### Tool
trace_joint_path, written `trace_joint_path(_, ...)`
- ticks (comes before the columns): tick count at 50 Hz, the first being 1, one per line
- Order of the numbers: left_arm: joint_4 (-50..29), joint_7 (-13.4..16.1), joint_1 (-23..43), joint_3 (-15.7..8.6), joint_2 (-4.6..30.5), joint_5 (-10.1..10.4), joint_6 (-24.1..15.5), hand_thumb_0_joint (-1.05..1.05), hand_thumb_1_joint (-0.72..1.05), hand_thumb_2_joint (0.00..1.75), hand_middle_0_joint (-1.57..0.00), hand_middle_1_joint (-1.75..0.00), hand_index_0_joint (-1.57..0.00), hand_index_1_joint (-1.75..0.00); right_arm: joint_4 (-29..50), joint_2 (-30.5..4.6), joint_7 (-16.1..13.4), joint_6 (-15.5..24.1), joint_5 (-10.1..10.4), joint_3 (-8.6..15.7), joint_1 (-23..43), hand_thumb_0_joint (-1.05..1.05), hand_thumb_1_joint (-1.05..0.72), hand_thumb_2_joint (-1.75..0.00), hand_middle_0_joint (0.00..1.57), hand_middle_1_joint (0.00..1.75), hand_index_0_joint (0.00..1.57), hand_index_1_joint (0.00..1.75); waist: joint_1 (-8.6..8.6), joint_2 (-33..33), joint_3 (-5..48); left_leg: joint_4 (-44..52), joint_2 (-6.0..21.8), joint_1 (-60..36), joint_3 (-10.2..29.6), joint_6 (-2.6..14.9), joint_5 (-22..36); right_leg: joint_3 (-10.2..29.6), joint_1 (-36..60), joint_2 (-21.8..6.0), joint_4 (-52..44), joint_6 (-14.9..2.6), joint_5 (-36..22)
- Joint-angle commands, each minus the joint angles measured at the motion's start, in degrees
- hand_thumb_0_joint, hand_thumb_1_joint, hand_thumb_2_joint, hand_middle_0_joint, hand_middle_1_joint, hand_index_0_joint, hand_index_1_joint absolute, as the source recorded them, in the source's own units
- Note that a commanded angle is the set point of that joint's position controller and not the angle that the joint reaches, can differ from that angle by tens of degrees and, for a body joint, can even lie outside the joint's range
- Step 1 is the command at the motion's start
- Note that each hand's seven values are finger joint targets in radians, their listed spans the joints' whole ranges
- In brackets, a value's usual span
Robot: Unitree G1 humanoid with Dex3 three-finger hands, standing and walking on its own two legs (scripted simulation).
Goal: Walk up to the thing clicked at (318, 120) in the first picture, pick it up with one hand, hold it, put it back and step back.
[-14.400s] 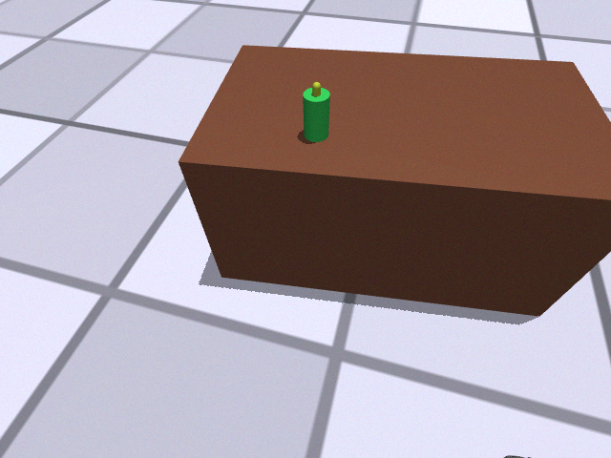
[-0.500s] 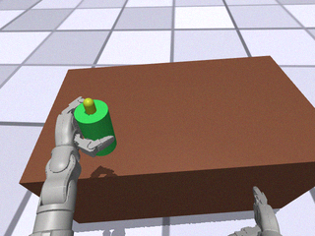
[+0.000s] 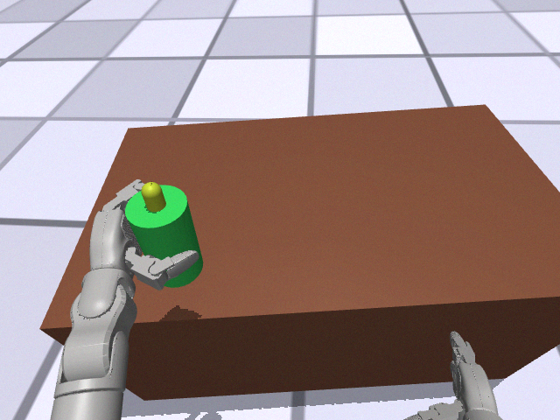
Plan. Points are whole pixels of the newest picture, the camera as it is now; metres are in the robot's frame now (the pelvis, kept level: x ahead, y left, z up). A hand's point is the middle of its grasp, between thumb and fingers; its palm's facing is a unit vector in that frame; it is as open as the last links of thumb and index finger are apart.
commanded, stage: hold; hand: left
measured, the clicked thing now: (165, 230) +0.31 +0.16 +0.14
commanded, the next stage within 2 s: crouch in 1.84 s
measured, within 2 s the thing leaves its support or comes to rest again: neither
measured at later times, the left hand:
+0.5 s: hand (163, 226) +0.32 +0.17 +0.14, palm faces +0.10 -0.99 -0.03, open 10.6 cm
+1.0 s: hand (163, 226) +0.33 +0.17 +0.14, palm faces +0.10 -0.99 -0.03, open 10.6 cm
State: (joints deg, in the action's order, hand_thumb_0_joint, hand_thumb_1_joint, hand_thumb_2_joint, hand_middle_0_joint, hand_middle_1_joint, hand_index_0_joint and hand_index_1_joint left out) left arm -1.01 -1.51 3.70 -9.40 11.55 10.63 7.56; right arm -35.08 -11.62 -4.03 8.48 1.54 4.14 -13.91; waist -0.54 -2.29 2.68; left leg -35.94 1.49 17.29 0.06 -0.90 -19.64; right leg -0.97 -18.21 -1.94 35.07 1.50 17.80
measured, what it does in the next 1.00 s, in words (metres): stands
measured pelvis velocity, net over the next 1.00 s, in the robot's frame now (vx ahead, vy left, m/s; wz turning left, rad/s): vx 0.00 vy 0.00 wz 0.00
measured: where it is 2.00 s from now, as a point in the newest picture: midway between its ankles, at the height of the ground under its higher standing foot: outside the picture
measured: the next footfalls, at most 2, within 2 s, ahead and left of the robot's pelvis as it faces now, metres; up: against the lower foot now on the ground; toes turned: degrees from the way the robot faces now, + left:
none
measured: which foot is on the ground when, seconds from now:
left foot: down 0.00-1.00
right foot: down 0.00-1.00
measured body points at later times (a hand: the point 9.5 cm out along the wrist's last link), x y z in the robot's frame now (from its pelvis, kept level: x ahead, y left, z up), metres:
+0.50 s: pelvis +0.00 +0.00 +0.00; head -0.01 -0.02 +0.45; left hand +0.31 +0.22 +0.14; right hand +0.16 -0.26 -0.08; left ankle -0.01 +0.13 -0.73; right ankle +0.01 -0.14 -0.73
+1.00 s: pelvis +0.00 +0.00 +0.01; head -0.01 -0.01 +0.46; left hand +0.31 +0.22 +0.14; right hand +0.16 -0.25 -0.08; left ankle -0.01 +0.13 -0.73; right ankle +0.01 -0.14 -0.73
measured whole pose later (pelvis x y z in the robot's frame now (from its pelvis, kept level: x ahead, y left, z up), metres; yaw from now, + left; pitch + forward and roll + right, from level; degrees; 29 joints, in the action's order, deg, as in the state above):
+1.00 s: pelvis +0.00 +0.00 +0.01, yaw +0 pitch +0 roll +0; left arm 2.4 -2.3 5.8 -10.0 11.8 10.8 6.7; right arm -39.3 -11.8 -3.9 9.4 1.2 4.5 -11.7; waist -0.9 -2.4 2.3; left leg -32.4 1.5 15.0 0.0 -0.9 -18.0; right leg -1.1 -15.9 -1.9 31.6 1.4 16.2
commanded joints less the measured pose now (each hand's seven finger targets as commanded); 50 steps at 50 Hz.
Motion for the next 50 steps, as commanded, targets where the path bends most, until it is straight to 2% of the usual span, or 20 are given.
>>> trace_joint_path(1,-15.9,-0.4,21.0,-3.8,7.7,1.5,-5.3,0.00,-0.01,1.27,-1.30,-1.49,-1.33,-1.48,7.5,-7.0,-0.8,3.8,0.1,3.2,5.3,0.00,0.52,-0.06,0.05,0.05,0.05,0.05,-1.08,1.4,11.7,4.9,-1.4,-5.2,-0.7,1.45,13.7,-1.7,3.8,1.4,-5.1,-0.62,-13.6)
trace_joint_path(7,-14.2,-1.0,17.8,-3.5,6.8,1.8,-5.2,0.00,-0.01,1.27,-1.29,-1.48,-1.32,-1.47,7.5,-6.9,-0.3,4.0,0.1,2.7,5.0,0.00,0.52,-0.06,0.05,0.05,0.05,0.05,-0.59,1.7,12.4,5.1,-1.1,-5.7,-0.3,1.04,17.9,-2.2,5.3,1.6,-4.5,-0.95,-16.8)
trace_joint_path(13,-19.4,-0.3,21.9,-2.9,7.1,1.3,-6.4,0.00,0.00,1.26,-1.28,-1.46,-1.31,-1.46,7.9,-6.2,-0.1,4.1,0.1,2.5,6.4,0.00,0.52,-0.06,0.05,0.05,0.05,0.05,-0.34,0.0,13.1,5.5,-1.2,-6.2,-0.4,0.91,17.0,-1.9,5.3,1.6,-5.1,-1.15,-15.8)
trace_joint_path(14,-16.3,0.1,20.7,-6.2,9.6,1.6,-6.2,0.00,-0.02,1.25,-1.28,-1.46,-1.31,-1.46,7.6,-8.7,-0.5,4.1,0.1,4.3,6.3,0.00,0.52,-0.06,0.05,0.05,0.05,0.05,-0.41,0.7,12.8,5.2,-1.4,-6.5,-0.6,1.09,17.0,-1.7,5.4,1.4,-5.3,-0.87,-16.1)
trace_joint_path(16,-16.9,0.0,21.7,-4.6,8.7,1.1,-6.2,0.00,0.01,1.26,-1.27,-1.46,-1.30,-1.46,8.7,-7.0,-0.5,4.1,-0.1,2.8,7.0,0.00,0.52,-0.06,0.05,0.05,0.05,0.05,-0.62,2.2,13.0,5.4,-1.5,-6.0,-0.7,1.45,15.9,-1.6,6.0,1.3,-5.9,-0.57,-15.8)
trace_joint_path(21,-12.9,0.0,20.0,-5.9,8.9,1.3,-5.6,0.00,0.00,1.27,-1.29,-1.48,-1.32,-1.48,6.1,-6.1,-0.6,4.0,0.0,2.5,6.7,0.00,0.52,-0.06,0.05,0.05,0.05,0.05,-0.11,1.8,9.8,6.3,-1.6,-5.2,-0.7,1.50,13.1,-1.8,4.9,1.4,-6.8,-0.72,-12.8)
trace_joint_path(26,-10.0,-1.1,17.4,-3.5,6.2,1.5,-5.1,0.00,-0.02,1.28,-1.28,-1.48,-1.31,-1.48,4.6,-5.8,-0.1,4.0,0.0,1.8,7.0,0.00,0.52,-0.06,0.05,0.05,0.05,0.05,0.15,1.6,9.4,6.7,-1.3,-4.8,-0.5,1.12,15.0,-2.1,4.9,1.7,-6.3,-1.06,-14.0)
trace_joint_path(28,-16.4,-1.3,21.9,-2.2,6.7,1.4,-5.9,0.00,-0.01,1.29,-1.30,-1.49,-1.33,-1.49,6.3,-6.7,-0.1,4.3,0.0,2.9,8.5,0.00,0.52,-0.06,0.05,0.05,0.05,0.05,-0.25,0.2,12.8,6.6,-1.5,-6.7,-0.5,1.16,15.5,-2.0,5.3,1.6,-6.3,-1.19,-14.7)
trace_joint_path(29,-17.1,-1.2,22.6,-2.6,7.1,1.3,-6.0,0.00,-0.02,1.28,-1.29,-1.48,-1.32,-1.48,6.1,-5.8,-0.1,4.2,0.0,1.9,7.8,0.00,0.52,-0.06,0.05,0.05,0.05,0.05,-0.13,0.8,13.0,6.4,-1.7,-6.7,-0.7,1.44,15.3,-1.9,5.6,1.5,-6.6,-1.04,-14.7)
trace_joint_path(31,-11.7,-0.9,17.7,-4.6,7.9,1.6,-5.4,0.00,-0.01,1.26,-1.27,-1.46,-1.30,-1.46,6.3,-9.4,-0.5,4.4,0.0,4.5,8.0,0.00,0.52,-0.06,0.05,0.05,0.05,0.05,-0.68,2.9,11.5,6.5,-1.5,-6.5,-0.6,1.57,15.2,-1.8,5.7,1.5,-6.9,-0.72,-14.8)
trace_joint_path(34,-16.2,0.0,22.1,-5.8,9.8,1.3,-6.8,0.00,0.00,1.25,-1.25,-1.44,-1.28,-1.44,6.8,-9.0,-0.6,4.1,-0.1,4.3,8.1,0.00,0.52,-0.06,0.05,0.05,0.05,0.05,-0.32,0.0,14.2,6.7,-1.2,-7.5,-0.4,0.86,16.8,-1.9,6.5,1.7,-6.2,-1.23,-15.6)
trace_joint_path(35,-19.1,0.2,23.9,-4.5,8.9,1.2,-7.1,0.00,-0.01,1.26,-1.26,-1.45,-1.29,-1.45,5.8,-6.9,-0.5,3.9,-0.1,3.1,7.5,0.00,0.52,-0.06,0.05,0.05,0.05,0.05,0.02,-0.5,14.1,6.4,-1.4,-7.5,-0.4,1.00,17.6,-1.9,6.8,1.6,-6.2,-1.20,-16.5)
trace_joint_path(37,-13.4,0.5,19.1,-6.5,9.4,1.4,-6.6,0.00,-0.02,1.26,-1.25,-1.45,-1.28,-1.45,6.7,-8.3,-0.7,4.0,-0.1,3.8,8.0,0.00,0.52,-0.06,0.05,0.05,0.05,0.05,-0.56,3.5,12.9,6.2,-1.3,-6.9,-0.5,1.32,18.0,-1.8,6.9,1.6,-6.5,-0.73,-17.3)
trace_joint_path(41,-13.4,0.1,22.1,-4.9,8.4,1.2,-6.5,0.00,-0.02,1.28,-1.27,-1.46,-1.29,-1.47,5.3,-7.3,-0.7,4.0,-0.1,3.3,8.4,0.00,0.52,-0.06,0.05,0.05,0.05,0.05,-0.65,1.4,11.8,6.9,-1.5,-6.9,-0.7,1.33,15.4,-1.7,6.0,1.4,-7.0,-0.87,-15.0)
trace_joint_path(42,-16.1,-0.1,23.8,-4.1,8.2,1.2,-6.6,0.00,-0.02,1.29,-1.29,-1.48,-1.31,-1.49,4.6,-4.1,-0.5,3.8,0.0,1.0,8.3,0.00,0.52,-0.06,0.05,0.05,0.05,0.05,-0.05,-0.4,12.9,6.7,-1.8,-7.2,-1.0,1.49,15.5,-1.5,6.5,1.1,-7.2,-0.91,-15.5)
trace_joint_path(44,-12.2,-0.3,20.4,-5.5,9.0,1.4,-5.9,0.00,-0.03,1.30,-1.29,-1.49,-1.32,-1.50,3.5,-8.0,-0.8,3.8,-0.1,4.1,7.9,0.00,0.53,-0.06,0.05,0.05,0.05,0.05,-0.45,1.5,10.3,7.1,-1.6,-6.3,-0.7,1.45,15.2,-2.0,5.7,1.5,-7.4,-0.86,-14.9)
trace_joint_path(46,-7.8,-1.3,17.9,-1.6,4.8,1.2,-5.0,0.00,-0.01,1.29,-1.27,-1.47,-1.30,-1.47,5.4,-5.7,-0.2,4.0,0.0,1.3,9.2,0.00,0.52,-0.06,0.05,0.05,0.05,0.05,-0.55,2.3,9.1,7.8,-1.4,-5.5,-0.6,1.32,14.2,-2.1,5.1,1.6,-7.6,-1.01,-13.7)
trace_joint_path(48,-12.3,-1.1,22.3,-4.7,8.7,1.6,-5.7,0.00,-0.04,1.29,-1.28,-1.48,-1.31,-1.48,4.2,-8.5,-0.7,4.0,-0.1,4.0,8.1,0.00,0.53,-0.06,0.05,0.05,0.05,0.05,-0.86,1.3,11.3,8.0,-1.4,-7.2,-0.6,1.39,13.6,-2.1,5.1,1.7,-7.8,-1.11,-13.1)
trace_joint_path(49,-13.5,-1.2,23.5,-2.8,7.4,1.4,-5.8,0.00,-0.02,1.29,-1.27,-1.47,-1.30,-1.48,4.3,-7.3,-0.5,4.2,0.0,3.0,8.9,0.00,0.53,-0.06,0.05,0.05,0.05,0.05,-0.76,1.2,9.9,8.4,-1.5,-6.7,-0.5,1.37,12.6,-2.3,4.4,1.8,-8.0,-1.19,-12.1)
trace_joint_path(50,-11.9,-1.1,21.8,-3.9,7.6,1.4,-5.8,0.00,-0.01,1.28,-1.27,-1.47,-1.30,-1.47,4.4,-6.7,-0.3,4.4,-0.1,2.5,8.7,0.00,0.53,-0.06,0.05,0.05,0.05,0.05,-0.41,2.0,9.5,8.1,-1.6,-6.1,-0.6,1.49,12.1,-2.1,4.8,1.7,-8.2,-1.04,-11.7)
